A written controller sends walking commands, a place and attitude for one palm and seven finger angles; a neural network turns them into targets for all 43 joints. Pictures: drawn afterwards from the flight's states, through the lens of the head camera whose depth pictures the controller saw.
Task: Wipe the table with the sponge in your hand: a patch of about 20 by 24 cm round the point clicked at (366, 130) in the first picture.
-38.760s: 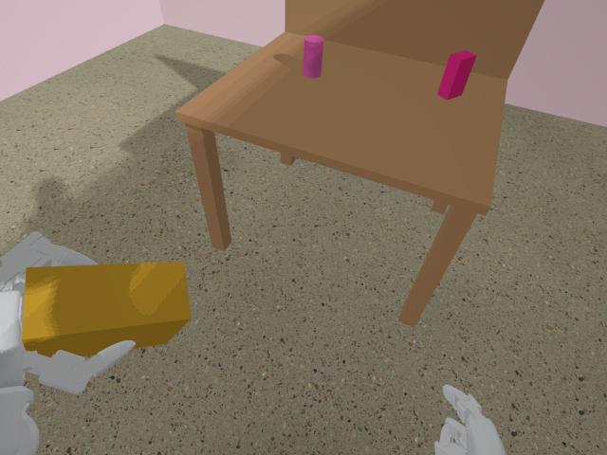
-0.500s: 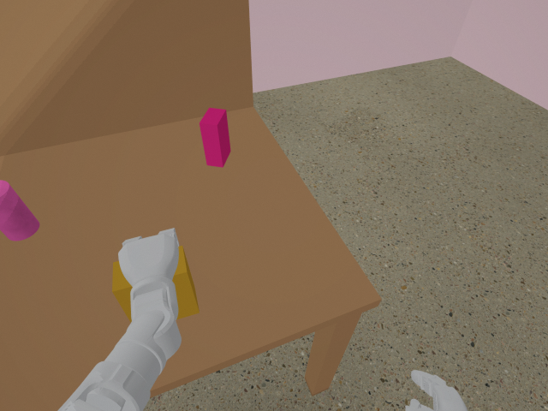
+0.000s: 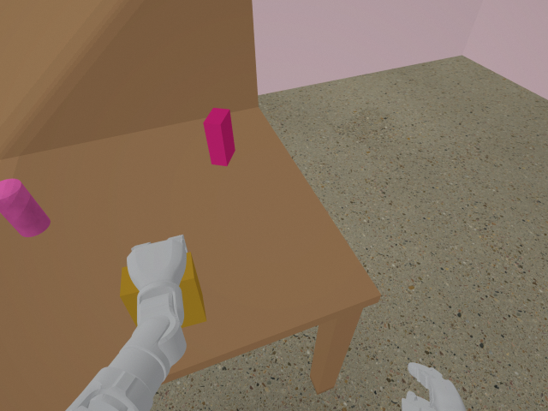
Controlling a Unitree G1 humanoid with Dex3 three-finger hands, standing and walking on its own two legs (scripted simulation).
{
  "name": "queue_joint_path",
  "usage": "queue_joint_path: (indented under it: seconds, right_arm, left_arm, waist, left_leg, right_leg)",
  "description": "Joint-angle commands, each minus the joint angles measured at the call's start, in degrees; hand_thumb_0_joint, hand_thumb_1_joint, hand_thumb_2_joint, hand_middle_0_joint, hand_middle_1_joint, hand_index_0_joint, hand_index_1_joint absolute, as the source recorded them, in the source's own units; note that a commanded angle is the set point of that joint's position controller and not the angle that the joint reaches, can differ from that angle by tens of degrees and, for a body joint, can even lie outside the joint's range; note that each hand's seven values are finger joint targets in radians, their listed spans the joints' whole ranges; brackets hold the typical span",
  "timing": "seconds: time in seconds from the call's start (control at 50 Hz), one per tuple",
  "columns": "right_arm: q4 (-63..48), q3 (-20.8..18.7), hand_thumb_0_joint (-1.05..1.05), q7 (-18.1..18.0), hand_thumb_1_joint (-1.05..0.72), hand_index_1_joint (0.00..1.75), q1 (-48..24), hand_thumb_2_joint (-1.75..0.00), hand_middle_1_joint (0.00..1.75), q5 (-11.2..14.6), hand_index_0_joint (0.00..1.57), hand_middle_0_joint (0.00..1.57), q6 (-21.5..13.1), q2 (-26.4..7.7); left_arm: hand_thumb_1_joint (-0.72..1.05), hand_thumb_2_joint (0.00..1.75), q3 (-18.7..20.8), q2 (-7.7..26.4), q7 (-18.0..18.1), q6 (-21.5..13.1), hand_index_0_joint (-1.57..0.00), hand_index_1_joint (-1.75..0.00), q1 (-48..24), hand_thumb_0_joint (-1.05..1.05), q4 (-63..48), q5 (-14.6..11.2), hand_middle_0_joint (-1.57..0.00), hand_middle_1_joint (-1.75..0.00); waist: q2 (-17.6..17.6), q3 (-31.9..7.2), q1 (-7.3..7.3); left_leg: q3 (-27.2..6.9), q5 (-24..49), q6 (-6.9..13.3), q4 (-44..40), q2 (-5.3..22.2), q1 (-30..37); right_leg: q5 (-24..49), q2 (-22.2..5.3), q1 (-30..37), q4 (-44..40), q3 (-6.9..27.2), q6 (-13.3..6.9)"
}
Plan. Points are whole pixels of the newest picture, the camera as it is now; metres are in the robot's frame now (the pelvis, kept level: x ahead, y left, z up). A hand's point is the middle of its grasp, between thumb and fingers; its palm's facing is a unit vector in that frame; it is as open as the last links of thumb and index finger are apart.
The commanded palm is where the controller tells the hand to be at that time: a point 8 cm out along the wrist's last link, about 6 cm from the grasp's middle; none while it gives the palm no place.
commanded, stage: slide across to the third lane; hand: left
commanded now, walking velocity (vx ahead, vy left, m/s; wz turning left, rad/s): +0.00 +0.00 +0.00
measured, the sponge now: (169, 302) +0.31 +0.23 -0.07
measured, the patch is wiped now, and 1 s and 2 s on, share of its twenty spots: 0.45 0.70 0.95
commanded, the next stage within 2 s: wipe forward along the third lane in 0.50 s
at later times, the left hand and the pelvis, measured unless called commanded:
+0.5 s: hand (203, 273) +0.34 +0.16 -0.01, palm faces -0.09 -0.04 -0.99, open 10.2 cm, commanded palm +0.31 +0.14 +0.04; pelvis +0.00 -0.01 +0.00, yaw +0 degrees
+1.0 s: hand (212, 254) +0.38 +0.15 -0.01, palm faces -0.11 -0.02 -0.99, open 10.2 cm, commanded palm +0.36 +0.15 +0.02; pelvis -0.01 -0.03 +0.00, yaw -1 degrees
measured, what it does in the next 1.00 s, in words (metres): stands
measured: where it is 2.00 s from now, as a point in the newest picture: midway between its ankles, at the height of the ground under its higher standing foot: outside the picture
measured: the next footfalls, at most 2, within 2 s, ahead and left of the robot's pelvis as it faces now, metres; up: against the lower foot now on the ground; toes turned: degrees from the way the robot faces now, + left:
none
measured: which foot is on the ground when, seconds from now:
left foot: down 0.00-1.00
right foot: down 0.00-1.00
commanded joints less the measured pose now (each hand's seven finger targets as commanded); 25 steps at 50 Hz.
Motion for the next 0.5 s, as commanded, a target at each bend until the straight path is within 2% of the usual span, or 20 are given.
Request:
queue_joint_path:
  seconds: [0.0, 0.02, 0.1, 0.12, 0.16, 0.2, 0.22, 0.24, 0.28, 0.3, 0.32, 0.34, 0.36, 0.42, 0.44, 0.46, 0.48]
  right_arm:
    - [-8.3, -2.4, 0.0, -0.2, -0.9, 0.3, -9.4, -0.9, 0.3, -0.1, 0.2, 0.2, -2.8, -6.7]
    - [-8.0, -2.5, 0.0, -0.3, -0.9, 0.3, -9.8, -0.9, 0.3, 0.1, 0.2, 0.2, -2.9, -6.7]
    - [-7.9, -2.6, 0.0, 0.0, -0.9, 0.3, -9.7, -0.9, 0.3, 0.0, 0.2, 0.2, -3.2, -6.4]
    - [-7.7, -2.7, 0.0, -0.1, -0.9, 0.3, -10.2, -0.9, 0.3, 0.1, 0.2, 0.2, -3.2, -6.5]
    - [-7.4, -2.7, 0.0, 0.2, -0.9, 0.3, -9.7, -0.9, 0.3, 0.0, 0.2, 0.2, -3.3, -6.2]
    - [-7.1, -2.7, 0.0, 0.5, -0.9, 0.3, -10.1, -0.9, 0.3, -0.1, 0.2, 0.2, -3.2, -6.2]
    - [-7.0, -2.8, 0.0, 0.5, -0.9, 0.3, -10.6, -0.9, 0.3, 0.0, 0.2, 0.2, -3.2, -6.3]
    - [-7.1, -2.7, 0.0, 0.5, -0.9, 0.3, -10.4, -0.9, 0.3, 0.0, 0.2, 0.2, -3.1, -6.0]
    - [-6.4, -2.7, 0.0, 0.7, -0.9, 0.3, -10.3, -0.9, 0.3, -0.1, 0.2, 0.2, -3.1, -6.0]
    - [-6.5, -2.7, 0.0, 0.7, -0.9, 0.3, -10.5, -0.9, 0.3, 0.0, 0.2, 0.2, -3.0, -5.9]
    - [-6.3, -2.8, 0.0, 0.6, -0.9, 0.3, -10.9, -0.9, 0.3, -0.1, 0.2, 0.2, -3.0, -6.1]
    - [-6.4, -2.7, 0.0, 0.7, -0.9, 0.3, -10.6, -0.9, 0.3, -0.2, 0.2, 0.2, -3.0, -5.9]
    - [-6.2, -2.7, 0.0, 0.8, -0.9, 0.3, -10.7, -0.9, 0.3, -0.2, 0.2, 0.2, -2.9, -5.7]
    - [-5.9, -2.7, 0.0, 0.7, -0.9, 0.3, -11.3, -0.9, 0.3, -0.1, 0.2, 0.2, -2.6, -5.8]
    - [-5.8, -2.5, 0.0, 0.6, -0.9, 0.3, -11.0, -0.9, 0.3, -0.2, 0.2, 0.2, -2.6, -5.5]
    - [-5.5, -2.6, 0.0, 0.7, -0.9, 0.3, -10.7, -0.9, 0.3, -0.1, 0.2, 0.2, -2.6, -5.4]
    - [-5.4, -2.7, 0.0, 0.8, -0.9, 0.3, -10.5, -0.9, 0.3, -0.2, 0.2, 0.2, -2.6, -5.4]
  left_arm:
    - [0.1, 1.3, -1.9, -1.8, -1.3, -2.2, -1.2, -1.6, -13.2, 0.0, -5.8, -1.1, -1.2, -1.6]
    - [0.1, 1.3, -0.1, -0.4, -1.1, -2.5, -1.2, -1.6, -14.8, 0.0, -6.3, -1.5, -1.2, -1.6]
    - [0.1, 1.3, -2.0, -2.2, -0.6, -2.7, -1.2, -1.6, -14.9, 0.0, -6.9, -1.4, -1.2, -1.6]
    - [0.1, 1.3, -0.6, -1.1, -0.4, -2.8, -1.2, -1.6, -15.9, 0.0, -6.8, -1.4, -1.2, -1.6]
    - [0.1, 1.3, -2.9, -3.4, -0.2, -2.7, -1.2, -1.6, -16.6, 0.0, -5.6, -1.1, -1.2, -1.6]
    - [0.1, 1.3, -2.7, -3.4, 0.3, -2.4, -1.2, -1.6, -17.2, 0.0, -4.6, -1.0, -1.2, -1.6]
    - [0.1, 1.3, -0.4, -1.6, 0.6, -2.2, -1.2, -1.6, -17.6, 0.0, -4.1, -1.2, -1.2, -1.6]
    - [0.1, 1.3, -3.1, -4.1, 0.7, -2.0, -1.2, -1.6, -18.5, 0.0, -3.9, -1.3, -1.2, -1.6]
    - [0.1, 1.3, -2.7, -3.8, 1.3, -1.6, -1.2, -1.6, -20.7, 0.0, -1.7, -0.7, -1.2, -1.6]
    - [0.1, 1.3, -3.0, -4.4, 1.4, -1.2, -1.2, -1.6, -20.5, 0.0, -1.1, -0.9, -1.2, -1.6]
    - [0.1, 1.3, -1.0, -3.0, 1.7, -1.2, -1.2, -1.6, -21.4, 0.0, -1.1, -1.1, -1.2, -1.6]
    - [0.1, 1.3, -1.4, -3.3, 2.0, -1.0, -1.2, -1.6, -21.2, 0.0, -0.8, -1.2, -1.2, -1.6]
    - [0.1, 1.3, -2.9, -4.9, 2.1, -0.8, -1.2, -1.6, -22.3, 0.0, -0.1, -1.0, -1.2, -1.6]
    - [0.1, 1.3, -0.9, -3.1, 2.6, -0.1, -1.2, -1.6, -24.2, 0.0, 1.0, -1.4, -1.2, -1.6]
    - [0.1, 1.3, -3.1, -5.1, 2.7, 0.1, -1.2, -1.6, -25.9, 0.0, 1.5, -1.4, -1.2, -1.6]
    - [0.1, 1.3, -3.3, -5.5, 2.8, 0.1, -1.2, -1.6, -27.2, 0.0, 2.7, -1.3, -1.2, -1.6]
    - [0.1, 1.3, -3.0, -5.5, 2.9, 0.2, -1.2, -1.6, -26.6, 0.0, 3.7, -1.3, -1.2, -1.6]
  waist:
    - [-7.4, -9.0, -2.19]
    - [-7.3, -9.5, -1.89]
    - [-6.5, -10.6, -1.68]
    - [-6.4, -10.5, -1.56]
    - [-6.6, -9.7, -2.02]
    - [-6.8, -9.8, -1.81]
    - [-6.8, -9.8, -1.21]
    - [-6.3, -9.4, -1.85]
    - [-7.0, -9.2, -2.14]
    - [-7.2, -9.4, -1.75]
    - [-7.1, -10.5, -1.3]
    - [-6.3, -11.1, -1.28]
    - [-7.0, -10.8, -1.89]
    - [-6.8, -11.2, -1.68]
    - [-6.4, -10.7, -2.41]
    - [-6.8, -10.4, -2.75]
    - [-6.8, -11.2, -2.3]
  left_leg:
    - [-2.6, 9.2, 0.8, -3.4, 0.4, 6.4]
    - [-2.9, 8.9, 0.7, -3.9, 0.6, 6.6]
    - [-2.4, 10.5, 0.8, -3.9, 0.4, 7.7]
    - [-2.8, 10.6, 0.7, -4.2, 0.6, 8.1]
    - [-2.3, 10.8, 0.7, -4.1, 0.6, 8.1]
    - [-2.1, 10.8, 0.6, -4.3, 0.6, 7.9]
    - [-2.5, 10.9, 0.4, -4.6, 0.6, 7.8]
    - [-2.1, 10.4, 0.5, -4.6, 0.6, 8.0]
    - [-2.0, 10.2, 0.5, -4.5, 0.6, 7.8]
    - [-1.8, 10.0, 0.4, -4.7, 0.6, 7.3]
    - [-1.9, 10.2, 0.4, -4.9, 0.7, 7.6]
    - [-1.5, 10.4, 0.4, -4.7, 0.5, 7.7]
    - [-1.2, 10.8, 0.4, -4.4, 0.5, 7.6]
    - [-1.3, 9.9, 0.3, -4.9, 0.4, 6.6]
    - [-1.0, 9.4, 0.4, -4.8, 0.4, 6.9]
    - [-1.0, 9.3, 0.4, -4.6, 0.5, 6.8]
    - [-0.9, 9.5, 0.4, -4.6, 0.4, 6.6]
  right_leg:
    - [15.4, -2.1, 4.0, -5.9, 5.2, -0.2]
    - [14.8, -2.0, 4.1, -6.2, 5.5, -0.3]
    - [17.0, -2.3, 5.7, -6.1, 5.1, -0.2]
    - [16.7, -2.1, 5.4, -6.2, 5.2, -0.4]
    - [17.2, -2.2, 5.1, -6.2, 4.8, -0.2]
    - [17.7, -2.3, 5.4, -6.4, 5.0, -0.2]
    - [17.4, -2.1, 5.6, -6.4, 5.3, -0.4]
    - [16.7, -2.3, 5.3, -6.5, 4.6, -0.1]
    - [16.7, -2.2, 4.8, -6.5, 4.7, -0.2]
    - [16.6, -2.3, 5.2, -6.6, 4.8, -0.1]
    - [16.8, -2.2, 5.6, -6.7, 5.2, -0.3]
    - [17.1, -2.3, 6.3, -6.5, 4.8, -0.1]
    - [18.4, -2.5, 6.2, -6.5, 4.9, 0.0]
    - [18.0, -2.5, 6.9, -7.0, 5.8, 0.0]
    - [17.2, -2.7, 6.4, -7.1, 5.2, 0.3]
    - [17.2, -2.6, 5.6, -7.0, 5.1, 0.3]
    - [17.4, -2.7, 6.1, -7.0, 5.2, 0.3]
